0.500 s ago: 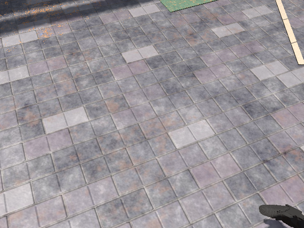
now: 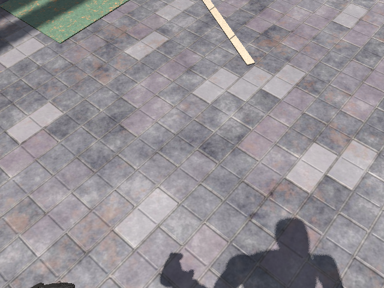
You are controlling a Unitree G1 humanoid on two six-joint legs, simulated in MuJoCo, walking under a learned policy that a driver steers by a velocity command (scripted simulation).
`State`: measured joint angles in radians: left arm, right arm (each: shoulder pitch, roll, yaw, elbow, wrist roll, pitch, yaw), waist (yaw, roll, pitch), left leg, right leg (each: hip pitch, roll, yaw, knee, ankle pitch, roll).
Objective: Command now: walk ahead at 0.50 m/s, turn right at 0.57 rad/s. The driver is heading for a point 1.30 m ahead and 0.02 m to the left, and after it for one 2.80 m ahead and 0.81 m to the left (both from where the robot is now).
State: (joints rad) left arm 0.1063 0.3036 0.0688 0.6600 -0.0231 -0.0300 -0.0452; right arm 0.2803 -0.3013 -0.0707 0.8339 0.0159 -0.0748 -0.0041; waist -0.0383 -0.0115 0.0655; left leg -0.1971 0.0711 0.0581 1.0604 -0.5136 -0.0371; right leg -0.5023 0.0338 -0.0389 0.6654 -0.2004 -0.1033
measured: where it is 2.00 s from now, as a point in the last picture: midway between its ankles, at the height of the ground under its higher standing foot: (210, 129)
